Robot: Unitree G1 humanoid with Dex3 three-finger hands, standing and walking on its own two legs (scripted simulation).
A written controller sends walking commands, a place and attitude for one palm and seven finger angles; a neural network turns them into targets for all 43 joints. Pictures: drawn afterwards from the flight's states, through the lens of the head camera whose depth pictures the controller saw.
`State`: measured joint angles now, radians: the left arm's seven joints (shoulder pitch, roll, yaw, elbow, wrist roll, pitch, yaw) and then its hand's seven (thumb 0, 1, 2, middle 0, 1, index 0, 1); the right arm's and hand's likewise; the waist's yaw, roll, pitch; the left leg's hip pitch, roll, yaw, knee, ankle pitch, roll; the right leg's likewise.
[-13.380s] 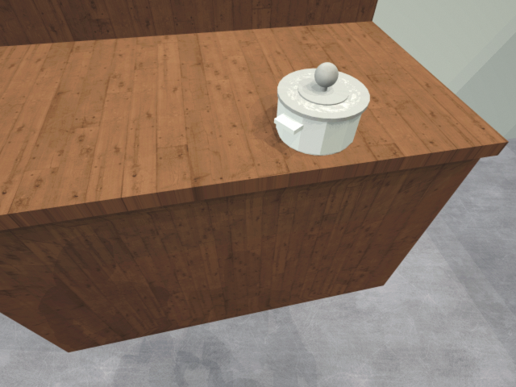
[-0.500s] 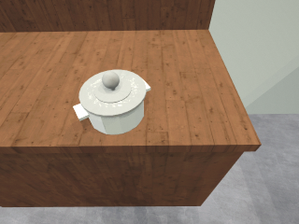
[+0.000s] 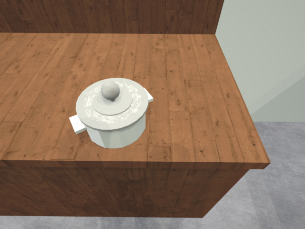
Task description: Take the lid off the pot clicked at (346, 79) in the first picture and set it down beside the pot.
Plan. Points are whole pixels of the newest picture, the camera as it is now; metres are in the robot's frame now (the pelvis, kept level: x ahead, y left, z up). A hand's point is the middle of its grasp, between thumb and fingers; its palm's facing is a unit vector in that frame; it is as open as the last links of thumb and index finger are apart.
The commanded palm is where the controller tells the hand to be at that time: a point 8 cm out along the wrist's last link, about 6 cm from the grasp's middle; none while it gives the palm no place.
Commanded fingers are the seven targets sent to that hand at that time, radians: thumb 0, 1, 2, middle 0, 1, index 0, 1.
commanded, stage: come to a stop and stand still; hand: left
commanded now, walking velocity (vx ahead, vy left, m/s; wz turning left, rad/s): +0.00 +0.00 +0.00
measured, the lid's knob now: (110, 90) +0.40 +0.13 +0.17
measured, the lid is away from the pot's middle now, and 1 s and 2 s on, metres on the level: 0.00 0.00 0.00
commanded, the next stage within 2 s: look again from close up in 0.18 s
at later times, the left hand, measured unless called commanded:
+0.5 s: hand out of the picture +0.01 +0.16 -0.17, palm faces +0.02 -0.98 -0.19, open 7.3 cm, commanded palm none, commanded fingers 0.00 0.90 0.90 -0.20 -0.30 -0.20 -0.30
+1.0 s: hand out of the picture -0.01 +0.16 -0.18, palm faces +0.03 -0.99 -0.15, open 7.3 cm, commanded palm none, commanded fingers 0.00 0.90 0.90 -0.20 -0.30 -0.20 -0.30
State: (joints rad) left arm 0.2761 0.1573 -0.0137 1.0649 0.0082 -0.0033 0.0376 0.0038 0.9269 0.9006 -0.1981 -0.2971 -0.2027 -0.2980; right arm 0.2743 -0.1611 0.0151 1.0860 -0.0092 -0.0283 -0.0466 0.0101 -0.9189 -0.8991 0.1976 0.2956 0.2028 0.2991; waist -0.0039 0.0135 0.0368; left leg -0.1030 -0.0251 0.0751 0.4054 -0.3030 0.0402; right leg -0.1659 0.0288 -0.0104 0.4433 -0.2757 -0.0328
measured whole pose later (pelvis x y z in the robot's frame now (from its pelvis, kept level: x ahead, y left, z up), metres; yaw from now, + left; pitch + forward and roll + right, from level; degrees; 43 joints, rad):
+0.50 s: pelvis +0.01 -0.01 +0.00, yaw +0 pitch +0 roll +0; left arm 0.30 0.15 -0.02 1.09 0.01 -0.01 0.04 0.01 0.93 0.90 -0.20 -0.30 -0.20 -0.30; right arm 0.30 -0.13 0.02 1.13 0.00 -0.03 -0.05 0.01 -0.91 -0.90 0.20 0.30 0.20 0.30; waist 0.00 0.01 0.04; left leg -0.08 -0.01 0.07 0.39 -0.31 0.03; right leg -0.14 0.05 -0.01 0.41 -0.28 -0.04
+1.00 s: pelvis +0.01 +0.00 +0.00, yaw +0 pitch +0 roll -1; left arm 0.32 0.12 -0.02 1.11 0.00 -0.02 0.04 0.01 0.92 0.90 -0.20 -0.30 -0.20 -0.30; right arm 0.32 -0.10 0.03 1.15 0.00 -0.04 -0.06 0.01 -0.91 -0.90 0.20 0.30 0.20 0.30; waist 0.00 -0.01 0.04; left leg -0.08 -0.02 0.07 0.39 -0.31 0.04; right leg -0.13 0.04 -0.01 0.40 -0.27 -0.03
